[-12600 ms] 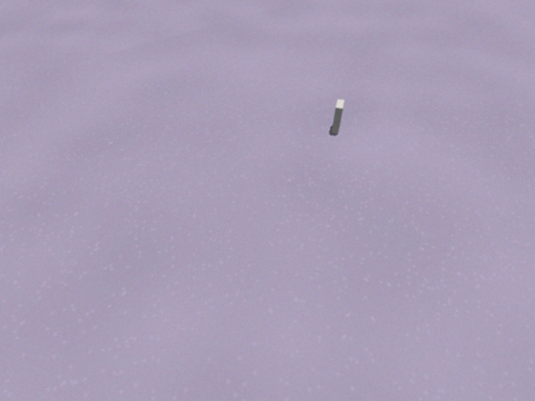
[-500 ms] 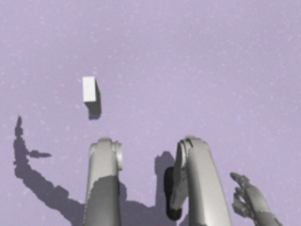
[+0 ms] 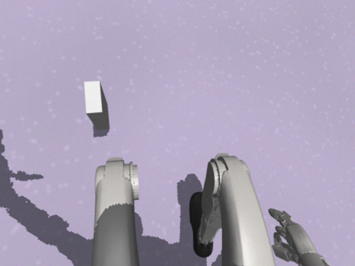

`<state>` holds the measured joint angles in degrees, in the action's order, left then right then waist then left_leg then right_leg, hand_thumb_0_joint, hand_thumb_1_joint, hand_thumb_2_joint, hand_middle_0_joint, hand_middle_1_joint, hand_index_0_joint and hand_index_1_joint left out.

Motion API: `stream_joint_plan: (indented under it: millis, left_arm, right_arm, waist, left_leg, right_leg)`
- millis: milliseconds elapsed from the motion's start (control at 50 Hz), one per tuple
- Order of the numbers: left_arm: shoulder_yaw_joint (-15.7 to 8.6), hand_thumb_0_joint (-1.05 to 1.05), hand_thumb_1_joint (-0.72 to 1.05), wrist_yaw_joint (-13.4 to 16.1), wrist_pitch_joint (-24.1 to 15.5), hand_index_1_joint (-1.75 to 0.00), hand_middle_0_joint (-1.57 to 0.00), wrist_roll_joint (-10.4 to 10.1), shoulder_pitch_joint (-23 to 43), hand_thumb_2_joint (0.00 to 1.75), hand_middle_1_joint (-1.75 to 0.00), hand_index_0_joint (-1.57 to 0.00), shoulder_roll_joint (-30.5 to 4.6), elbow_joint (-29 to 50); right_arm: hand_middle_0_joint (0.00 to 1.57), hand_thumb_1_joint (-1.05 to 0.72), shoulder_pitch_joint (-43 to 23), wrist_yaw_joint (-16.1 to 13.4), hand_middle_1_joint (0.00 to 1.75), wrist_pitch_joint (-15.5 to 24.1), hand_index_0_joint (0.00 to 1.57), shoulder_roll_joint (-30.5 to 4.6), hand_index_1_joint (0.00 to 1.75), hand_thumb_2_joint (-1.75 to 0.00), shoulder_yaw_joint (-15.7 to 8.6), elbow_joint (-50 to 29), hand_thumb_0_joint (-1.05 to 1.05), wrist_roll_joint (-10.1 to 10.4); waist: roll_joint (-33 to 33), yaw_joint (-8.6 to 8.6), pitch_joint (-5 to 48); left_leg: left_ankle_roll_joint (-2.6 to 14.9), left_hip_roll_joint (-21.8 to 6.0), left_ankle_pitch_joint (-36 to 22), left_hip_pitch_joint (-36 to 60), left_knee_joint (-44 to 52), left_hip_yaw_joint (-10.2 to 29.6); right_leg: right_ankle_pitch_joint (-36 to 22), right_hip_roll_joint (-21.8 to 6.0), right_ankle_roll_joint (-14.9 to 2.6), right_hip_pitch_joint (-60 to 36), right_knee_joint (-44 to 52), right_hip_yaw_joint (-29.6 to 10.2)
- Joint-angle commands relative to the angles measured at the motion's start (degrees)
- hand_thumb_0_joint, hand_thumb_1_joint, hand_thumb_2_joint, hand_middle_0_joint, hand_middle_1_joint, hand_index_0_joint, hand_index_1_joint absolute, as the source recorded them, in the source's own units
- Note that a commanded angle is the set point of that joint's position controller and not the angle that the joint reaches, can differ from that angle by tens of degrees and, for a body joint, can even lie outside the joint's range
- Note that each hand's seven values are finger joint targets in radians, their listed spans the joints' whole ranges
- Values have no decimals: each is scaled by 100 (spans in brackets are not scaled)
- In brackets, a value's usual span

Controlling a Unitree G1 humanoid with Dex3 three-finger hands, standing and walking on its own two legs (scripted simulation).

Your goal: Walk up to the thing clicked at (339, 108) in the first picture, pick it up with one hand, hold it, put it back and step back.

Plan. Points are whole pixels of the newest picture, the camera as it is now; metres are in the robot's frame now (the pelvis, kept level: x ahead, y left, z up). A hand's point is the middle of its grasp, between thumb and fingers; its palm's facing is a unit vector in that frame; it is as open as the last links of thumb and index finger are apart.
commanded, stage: go down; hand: left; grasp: from the side
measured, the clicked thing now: (98, 108) +0.50 +0.23 -0.29
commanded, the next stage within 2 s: approach in 0.08 s
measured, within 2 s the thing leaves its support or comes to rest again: neither
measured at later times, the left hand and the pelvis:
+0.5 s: hand out of the picture +0.42 +0.42 -0.07, palm faces +0.28 -0.96 +0.00, open 17.1 cm; pelvis +0.00 +0.00 -0.03, yaw -2 degrees
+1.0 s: hand (69, 116) +0.46 +0.29 -0.24, palm faces +0.21 -0.98 +0.03, open 17.5 cm; pelvis -0.01 +0.01 -0.08, yaw -7 degrees
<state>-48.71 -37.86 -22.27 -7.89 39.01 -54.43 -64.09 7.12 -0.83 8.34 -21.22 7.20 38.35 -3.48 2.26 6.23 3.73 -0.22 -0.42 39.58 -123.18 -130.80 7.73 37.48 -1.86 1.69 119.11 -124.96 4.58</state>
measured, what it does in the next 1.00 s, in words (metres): lowers itself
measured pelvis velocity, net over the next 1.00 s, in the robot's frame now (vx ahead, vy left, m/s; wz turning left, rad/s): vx -0.01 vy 0.01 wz -0.13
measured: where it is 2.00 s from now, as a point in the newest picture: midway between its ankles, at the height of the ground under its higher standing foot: (163, 240)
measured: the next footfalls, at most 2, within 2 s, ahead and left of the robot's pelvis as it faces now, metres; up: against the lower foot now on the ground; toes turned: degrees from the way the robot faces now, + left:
none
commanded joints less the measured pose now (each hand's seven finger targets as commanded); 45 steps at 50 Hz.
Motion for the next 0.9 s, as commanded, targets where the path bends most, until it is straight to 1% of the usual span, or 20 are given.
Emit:
stream_joint_plan:
  millis: [0, 20, 140, 160, 180, 260, 300, 400, 460, 520, 540, 560, 580, 600, 640, 680, 700, 740, 820, 880]
  left_arm:
    - [-319, 0, -44, 37, -337, -15, -4, -179, 1139, 17, -14, -4, -2522, 1279]
    - [-274, 0, -46, 28, -337, -15, -5, -198, 1204, 16, -14, -4, -2462, 1352]
    - [-331, 0, -47, 64, -356, -15, -5, -246, 1112, 16, -14, -4, -2425, 1221]
    - [-383, 0, -48, 62, -371, -23, -7, -249, 1048, 24, -20, -4, -2460, 1212]
    - [-403, 0, -47, 56, -382, -15, -8, -237, 1062, 16, -12, -5, -2524, 1191]
    - [-208, 0, -49, -32, -557, -14, -8, -366, 1102, 10, -12, -6, -2094, 537]
    - [-136, 0, -51, -73, -713, -14, -8, -480, 1202, 9, -13, -7, -1969, 327]
    - [222, 0, -52, 33, -1029, -14, -8, -351, 1459, 9, -13, -7, -1883, -380]
    - [298, 0, -52, 229, -1320, -14, -8, -232, 1736, 10, -13, -7, -2015, -360]
    - [90, 0, -52, 495, -1742, -15, -8, -60, 1919, 11, -14, -7, -2551, -110]
    - [119, 0, -54, 549, -1893, -16, -8, -36, 1941, 11, -14, -7, -2489, -69]
    - [-18, 0, -52, 623, -2017, -16, -8, -4, 1870, 11, -15, -7, -2627, -77]
    - [83, 0, -54, 674, -2137, -17, -8, 47, 1919, 12, -16, -7, -2572, 31]
    - [44, 0, -53, 723, -2223, -18, -8, 51, 1802, 13, -17, -7, -2542, -121]
    - [-73, 0, -57, 870, -2367, -19, -7, 135, 1644, 14, -18, -7, -2776, -285]
    - [208, 0, -58, 944, -2466, -20, -7, 127, 1485, 15, -19, -6, -2262, -537]
    - [49, 0, -60, 1021, -2497, -20, -7, 139, 1225, 15, -19, -6, -2356, -774]
    - [264, 0, -61, 1100, -2614, -20, -6, 115, 1120, 16, -19, -6, -2062, -969]
    - [675, 0, -61, 1354, -2949, -19, -5, 149, 1420, 15, -19, -5, -1700, -1105]
    - [666, 0, -61, 1661, -3268, -14, -6, 72, 1485, 7, -14, -8, -1687, -1211]
  right_arm:
    - [20, -89, 832, -98, 30, 85, 20, -1478, 30, -90, -553, -253, 0, 70]
    - [20, -89, 821, -99, 30, 73, 20, -1485, 30, -90, -549, -240, 0, 74]
    - [20, -89, 793, -88, 30, 44, 20, -1447, 30, -90, -521, -276, 0, 66]
    - [20, -90, 800, -84, 30, 41, 20, -1486, 30, -90, -519, -280, 0, 64]
    - [20, -87, 771, -79, 30, 36, 20, -1482, 30, -89, -505, -288, 0, 55]
    - [20, -88, 703, -54, 30, 64, 20, -1487, 30, -90, -384, -300, 0, 14]
    - [20, -88, 632, -30, 30, 91, 20, -1507, 30, -89, -310, -350, 0, -13]
    - [20, -87, 514, 28, 30, 47, 20, -1607, 30, -89, -104, -375, 0, -171]
    - [20, -86, 452, 82, 30, -38, 20, -1642, 30, -89, 28, -417, 0, -325]
    - [20, -87, 304, 138, 30, -157, 20, -1741, 30, -89, 184, -461, 0, -467]
    - [20, -88, 226, 158, 30, -198, 20, -1762, 30, -89, 257, -508, 0, -522]
    - [20, -88, 211, 174, 30, -255, 20, -1797, 30, -89, 294, -480, 0, -591]
    - [20, -88, 142, 192, 30, -302, 20, -1793, 30, -89, 351, -486, 0, -647]
    - [20, -88, 120, 211, 30, -347, 20, -1829, 30, -89, 398, -485, 0, -697]
    - [20, -89, 10, 228, 30, -447, 20, -1912, 30, -90, 513, -469, 0, -820]
    - [20, -90, -161, 253, 30, -527, 20, -1934, 30, -90, 592, -535, 0, -903]
    - [20, -90, -157, 264, 30, -579, 20, -1976, 30, -90, 634, -489, 0, -962]
    - [20, -90, -288, 287, 30, -651, 20, -2019, 30, -90, 737, -527, 0, -1029]
    - [20, -91, -525, 345, 30, -737, 20, -2038, 30, -90, 968, -637, 0, -1175]
    - [20, -92, -633, 393, 30, -770, 20, -2093, 30, -90, 1132, -641, 0, -1276]
  waist:
    - [-2112, -260, 3815]
    - [-2118, -199, 3740]
    - [-1827, -172, 3508]
    - [-1859, -174, 3494]
    - [-1837, -177, 3473]
    - [-1370, 163, 2923]
    - [-1276, 226, 2792]
    - [-1393, 403, 2653]
    - [-1568, 466, 2702]
    - [-1920, 440, 2857]
    - [-2058, 489, 2961]
    - [-2176, 471, 3047]
    - [-2313, 512, 3033]
    - [-2378, 529, 3072]
    - [-2605, 542, 3003]
    - [-2611, 672, 2750]
    - [-2601, 679, 2616]
    - [-2583, 795, 2319]
    - [-2166, 1182, 2033]
    - [-1840, 1298, 1976]
  left_leg:
    - [58, -88, -956, 3212, 1937, -213]
    - [64, -92, -937, 3210, 1926, -186]
    - [108, -79, -868, 2852, 1791, -234]
    - [100, -80, -942, 2897, 1791, -210]
    - [101, -83, -899, 2851, 1785, -206]
    - [162, -83, -664, 2295, 1523, -177]
    - [165, -96, -579, 2181, 1398, -148]
    - [119, -139, -397, 2158, 1165, -45]
    - [96, -148, -491, 2103, 924, -111]
    - [49, -185, -603, 2372, 818, -60]
    - [4, -202, -877, 2576, 751, -16]
    - [-23, -222, -1035, 2689, 692, 1]
    - [-46, -241, -1160, 2775, 663, 33]
    - [-68, -252, -1383, 2903, 608, 71]
    - [-86, -267, -1583, 2942, 488, 87]
    - [-111, -303, -1585, 2935, 439, 151]
    - [-119, -312, -1571, 2841, 409, 182]
    - [-145, -342, -1481, 2752, 381, 268]
    - [-96, -365, -1181, 2348, 162, 426]
    - [-35, -360, -1095, 2061, -83, 455]
  right_leg:
    - [-729, 149, -423, -1383, 942, 229]
    - [-722, 145, -418, -1303, 955, 245]
    - [-660, 162, -395, -1375, 988, 228]
    - [-718, 159, -401, -1369, 955, 251]
    - [-678, 163, -396, -1339, 939, 245]
    - [-535, 205, -356, -1254, 927, 327]
    - [-478, 231, -347, -1166, 867, 354]
    - [-373, 256, -357, -953, 636, 454]
    - [-463, 286, -345, -1112, 539, 489]
    - [-553, 296, -336, -1200, 348, 563]
    - [-762, 294, -330, -1226, 243, 600]
    - [-848, 303, -328, -1252, 164, 624]
    - [-917, 310, -335, -1220, 87, 639]
    - [-1051, 321, -335, -1211, 27, 685]
    - [-1195, 336, -333, -1270, -64, 730]
    - [-1186, 352, -335, -1115, -115, 803]
    - [-1188, 370, -330, -1162, -137, 855]
    - [-1162, 380, -338, -1070, -222, 958]
    - [-1148, 454, -280, -1256, -238, 1116]
    - [-1237, 501, -202, -1570, -231, 1143]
